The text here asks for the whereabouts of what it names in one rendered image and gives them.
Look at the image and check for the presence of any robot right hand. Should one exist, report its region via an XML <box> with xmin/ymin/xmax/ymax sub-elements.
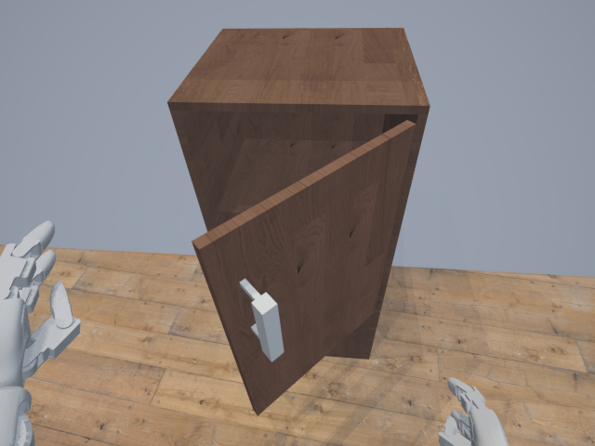
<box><xmin>439</xmin><ymin>377</ymin><xmax>509</xmax><ymax>446</ymax></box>

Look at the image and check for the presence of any robot left forearm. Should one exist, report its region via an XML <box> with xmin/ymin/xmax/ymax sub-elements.
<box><xmin>0</xmin><ymin>387</ymin><xmax>35</xmax><ymax>446</ymax></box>

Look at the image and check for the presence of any robot left hand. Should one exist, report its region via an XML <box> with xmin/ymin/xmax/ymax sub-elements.
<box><xmin>0</xmin><ymin>220</ymin><xmax>80</xmax><ymax>387</ymax></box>

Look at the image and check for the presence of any handle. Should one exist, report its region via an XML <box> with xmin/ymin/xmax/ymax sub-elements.
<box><xmin>240</xmin><ymin>279</ymin><xmax>284</xmax><ymax>362</ymax></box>

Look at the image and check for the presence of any cupboard door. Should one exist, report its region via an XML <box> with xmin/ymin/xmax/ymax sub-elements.
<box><xmin>192</xmin><ymin>120</ymin><xmax>416</xmax><ymax>416</ymax></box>

